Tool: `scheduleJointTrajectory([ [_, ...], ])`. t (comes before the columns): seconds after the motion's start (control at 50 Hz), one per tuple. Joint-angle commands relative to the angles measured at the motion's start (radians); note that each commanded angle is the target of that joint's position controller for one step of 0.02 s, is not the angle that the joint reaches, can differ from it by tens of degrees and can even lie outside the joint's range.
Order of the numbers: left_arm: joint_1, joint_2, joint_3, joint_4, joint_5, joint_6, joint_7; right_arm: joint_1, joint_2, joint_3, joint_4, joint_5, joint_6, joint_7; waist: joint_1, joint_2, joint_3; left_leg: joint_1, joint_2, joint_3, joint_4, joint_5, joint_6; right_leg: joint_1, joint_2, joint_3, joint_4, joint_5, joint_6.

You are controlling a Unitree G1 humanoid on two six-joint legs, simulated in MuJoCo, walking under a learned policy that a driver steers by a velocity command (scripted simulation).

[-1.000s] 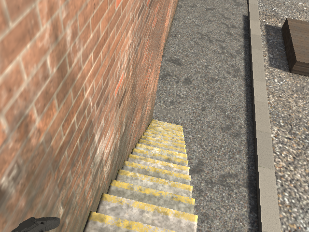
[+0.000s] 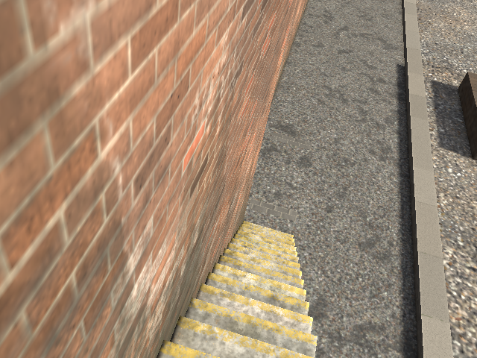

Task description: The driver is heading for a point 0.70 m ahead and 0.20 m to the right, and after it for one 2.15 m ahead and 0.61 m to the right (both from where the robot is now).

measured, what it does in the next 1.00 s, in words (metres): walks ahead: right foot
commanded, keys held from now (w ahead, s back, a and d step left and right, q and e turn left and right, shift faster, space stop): no key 0.32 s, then w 0.68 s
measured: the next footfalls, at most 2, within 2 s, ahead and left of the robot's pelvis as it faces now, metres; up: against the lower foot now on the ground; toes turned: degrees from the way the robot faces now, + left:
right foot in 0.06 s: -0.02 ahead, -0.23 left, +0.00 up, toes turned +8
left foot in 1.76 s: +0.27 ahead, +0.13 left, -0.17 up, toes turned +6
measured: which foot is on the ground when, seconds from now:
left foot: down 0.00-1.00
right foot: up 0.00-0.04, down 0.06-1.00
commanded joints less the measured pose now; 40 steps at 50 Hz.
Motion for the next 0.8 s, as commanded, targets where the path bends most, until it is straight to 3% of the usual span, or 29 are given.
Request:
scheduleJointTrajectory([
  [0.02, 0.139, -0.001, 0.0, 0.004, 0.036, -0.026, -0.029, -0.121, -0.148, -0.033, -0.057, 0.013, -0.008, -0.016, 0.09, 0.309, 0.059, -0.179, 0.165, -0.152, -0.315, 0.275, 0.136, 0.253, -0.057, -0.093, -0.2, -0.034, -0.006],
  [0.04, 0.081, -0.014, -0.011, -0.022, 0.015, -0.039, -0.042, -0.118, -0.143, -0.04, -0.05, 0.038, 0.017, -0.024, 0.083, 0.361, 0.091, -0.063, 0.093, -0.073, -0.301, 0.311, 0.089, 0.263, -0.068, -0.131, -0.6, -0.161, -0.02],
  [0.06, 0.097, -0.032, -0.012, -0.005, 0.006, -0.05, -0.052, -0.064, -0.178, -0.061, -0.016, 0.037, 0.039, -0.033, 0.086, 0.388, 0.078, -0.038, 0.059, -0.053, -0.272, 0.357, 0.074, 0.37, -0.049, -0.156, -0.748, -0.056, -0.014],
  [0.08, 0.062, 0.02, -0.007, -0.009, 0.003, -0.052, -0.054, 0.005, -0.209, -0.078, -0.002, 0.051, 0.045, -0.05, 0.037, 0.256, 0.124, 0.027, 0.024, -0.048, -0.244, 0.45, 0.036, 0.327, -0.047, -0.12, -0.854, 0.196, -0.033],
  [0.1, 0.031, 0.088, 0.003, -0.029, -0.015, -0.049, -0.053, 0.07, -0.238, -0.095, 0.004, 0.057, 0.041, -0.051, -0.023, 0.111, 0.101, 0.11, 0.023, -0.094, -0.262, 0.498, -0.011, 0.318, -0.09, -0.036, -0.873, 0.432, -0.064],
  [0.12, 0.048, 0.09, 0.0, 0.012, -0.033, -0.042, -0.045, 0.022, -0.252, -0.098, -0.003, 0.057, 0.052, -0.042, -0.021, 0.04, 0.066, 0.124, 0.027, -0.099, -0.266, 0.492, -0.028, 0.344, -0.072, -0.073, -0.839, 0.481, -0.094],
  [0.14, 0.081, 0.054, -0.008, 0.025, -0.029, -0.037, -0.047, -0.034, -0.251, -0.103, -0.005, 0.072, 0.062, -0.043, 0.019, 0.069, 0.028, 0.16, 0.018, -0.086, -0.246, 0.419, -0.039, 0.322, -0.058, -0.08, -0.857, 0.466, -0.115],
  [0.16, 0.098, 0.047, -0.014, 0.052, -0.023, -0.044, -0.051, -0.07, -0.234, -0.096, -0.02, 0.068, 0.076, -0.039, 0.008, 0.041, 0.007, 0.194, 0.016, -0.049, -0.285, 0.308, -0.051, 0.289, -0.059, -0.066, -0.865, 0.374, -0.139],
  [0.18, 0.113, 0.032, -0.018, 0.074, -0.032, -0.052, -0.064, -0.098, -0.196, -0.086, -0.024, 0.052, 0.096, -0.036, 0.021, 0.06, 0.023, 0.192, 0.009, -0.055, -0.282, 0.242, -0.056, 0.292, -0.054, -0.073, -0.896, 0.34, -0.14],
  [0.2, 0.096, 0.051, -0.018, 0.083, -0.023, -0.06, -0.068, -0.128, -0.201, -0.087, -0.027, 0.047, 0.114, -0.033, 0.012, 0.058, 0.037, 0.192, 0.0, -0.05, -0.294, 0.214, -0.062, 0.289, -0.05, -0.081, -0.899, 0.329, -0.141],
  [0.22, 0.072, 0.052, -0.019, 0.081, -0.018, -0.062, -0.062, -0.129, -0.177, -0.078, -0.027, 0.036, 0.11, -0.036, 0.006, 0.047, 0.012, 0.226, 0.007, -0.051, -0.31, 0.221, -0.069, 0.282, -0.047, -0.086, -0.915, 0.313, -0.142],
  [0.24, 0.08, 0.058, -0.02, 0.081, -0.015, -0.068, -0.065, -0.122, -0.205, -0.083, -0.01, 0.04, 0.106, -0.039, 0.022, 0.066, -0.004, 0.231, 0.001, -0.05, -0.316, 0.226, -0.074, 0.299, -0.052, -0.084, -0.922, 0.319, -0.142],
  [0.26, 0.087, 0.067, -0.021, 0.088, -0.015, -0.071, -0.066, -0.126, -0.208, -0.081, -0.007, 0.038, 0.103, -0.039, 0.026, 0.049, -0.008, 0.238, 0.005, -0.05, -0.331, 0.232, -0.077, 0.301, -0.052, -0.083, -0.931, 0.33, -0.142],
  [0.3, 0.1, 0.079, -0.031, 0.11, -0.011, -0.069, -0.052, -0.156, -0.211, -0.07, 0.001, 0.033, 0.093, -0.036, 0.043, 0.02, -0.003, 0.225, 0.009, -0.054, -0.336, 0.251, -0.086, 0.316, -0.057, -0.081, -0.947, 0.394, -0.144],
  [0.32, 0.105, 0.088, -0.031, 0.119, -0.017, -0.069, -0.046, -0.166, -0.224, -0.068, 0.007, 0.035, 0.085, -0.035, 0.051, 0.026, 0.002, 0.211, 0.015, -0.052, -0.332, 0.28, -0.089, 0.325, -0.063, -0.073, -0.948, 0.439, -0.141],
  [0.34, 0.09, 0.084, -0.038, 0.113, -0.006, -0.071, -0.039, -0.162, -0.229, -0.064, 0.003, 0.028, 0.086, -0.04, 0.052, 0.021, -0.04, 0.224, 0.011, -0.051, -0.35, 0.259, -0.09, 0.343, -0.059, -0.074, -0.967, 0.394, -0.136],
  [0.36, 0.094, 0.084, -0.043, 0.121, 0.003, -0.078, -0.034, -0.177, -0.238, -0.058, 0.0, 0.033, 0.089, -0.04, 0.058, 0.024, -0.025, 0.22, 0.012, -0.035, -0.352, 0.231, -0.091, 0.327, -0.059, -0.061, -1.015, 0.261, -0.146],
  [0.44, 0.056, 0.142, -0.032, 0.115, -0.023, -0.077, -0.019, -0.179, -0.261, -0.054, -0.02, 0.03, 0.073, -0.042, 0.06, -0.01, 0.044, 0.138, -0.028, -0.002, -0.341, 0.141, -0.075, 0.326, -0.061, -0.022, -1.098, -0.163, -0.194],
  [0.52, 0.102, 0.152, -0.022, 0.118, -0.033, -0.072, -0.008, -0.163, -0.282, -0.059, -0.022, 0.039, 0.043, -0.032, 0.077, 0.018, 0.06, 0.118, -0.049, 0.005, -0.306, 0.16, -0.047, 0.351, -0.051, -0.027, -1.085, -0.162, -0.205],
  [0.54, 0.115, 0.147, -0.021, 0.125, -0.039, -0.07, -0.006, -0.165, -0.279, -0.061, -0.017, 0.047, 0.034, -0.024, 0.074, 0.033, 0.078, 0.124, -0.04, 0.001, -0.31, 0.197, -0.046, 0.354, -0.041, -0.044, -1.054, -0.115, -0.2],
  [0.56, 0.109, 0.137, -0.023, 0.119, -0.045, -0.063, -0.007, -0.132, -0.283, -0.067, -0.008, 0.042, 0.031, -0.021, 0.069, 0.046, 0.055, 0.153, -0.04, -0.014, -0.313, 0.25, -0.048, 0.37, -0.016, -0.082, -0.996, -0.031, -0.188],
  [0.58, 0.111, 0.11, -0.033, 0.109, -0.058, -0.067, -0.004, -0.142, -0.295, -0.075, 0.0, 0.048, 0.032, -0.02, 0.075, 0.091, 0.047, 0.181, -0.013, -0.037, -0.316, 0.35, -0.053, 0.383, -0.003, -0.105, -0.958, 0.063, -0.169],
  [0.6, 0.127, 0.101, -0.035, 0.114, -0.058, -0.071, 0.0, -0.149, -0.291, -0.076, -0.007, 0.056, 0.036, -0.021, 0.076, 0.122, -0.007, 0.234, -0.013, -0.043, -0.291, 0.409, -0.052, 0.396, -0.004, -0.123, -0.938, 0.121, -0.154],
  [0.64, 0.106, 0.108, -0.037, 0.099, -0.055, -0.066, 0.013, -0.154, -0.292, -0.081, -0.009, 0.06, 0.042, -0.017, 0.061, 0.136, -0.009, 0.246, -0.001, -0.052, -0.271, 0.457, -0.03, 0.397, 0.0, -0.138, -0.908, 0.125, -0.139],
  [0.66, 0.123, 0.097, -0.038, 0.096, -0.041, -0.068, 0.005, -0.149, -0.286, -0.082, -0.001, 0.062, 0.059, -0.014, 0.053, 0.147, -0.029, 0.281, 0.012, -0.062, -0.268, 0.431, -0.013, 0.384, 0.001, -0.154, -0.899, 0.118, -0.133],
  [0.7, 0.111, 0.1, -0.038, 0.077, -0.036, -0.077, 0.002, -0.145, -0.306, -0.089, 0.0, 0.054, 0.077, -0.018, 0.043, 0.185, -0.003, 0.291, 0.02, -0.082, -0.257, 0.488, 0.02, 0.348, 0.011, -0.177, -0.879, 0.135, -0.127],
  [0.72, 0.111, 0.1, -0.036, 0.066, -0.042, -0.08, 0.002, -0.142, -0.297, -0.086, -0.005, 0.045, 0.078, -0.023, 0.041, 0.182, -0.009, 0.296, 0.032, -0.096, -0.253, 0.5, 0.031, 0.353, 0.014, -0.178, -0.873, 0.152, -0.124],
  [0.76, 0.107, 0.111, -0.034, 0.051, -0.042, -0.085, 0.001, -0.158, -0.298, -0.088, -0.011, 0.045, 0.078, -0.028, 0.038, 0.193, -0.018, 0.295, 0.031, -0.094, -0.233, 0.561, 0.039, 0.373, 0.008, -0.178, -0.868, 0.205, -0.117],
  [0.8, 0.121, 0.12, -0.027, 0.036, -0.032, -0.085, -0.001, -0.172, -0.306, -0.093, -0.004, 0.047, 0.068, -0.018, 0.063, 0.206, -0.037, 0.273, 0.046, -0.12, -0.217, 0.615, 0.049, 0.408, -0.003, -0.174, -0.853, 0.199, -0.103],
])
Over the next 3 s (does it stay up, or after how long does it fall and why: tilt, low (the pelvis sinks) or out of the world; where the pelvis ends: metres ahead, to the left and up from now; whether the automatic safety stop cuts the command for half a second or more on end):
stays up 0.65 -0.09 -0.59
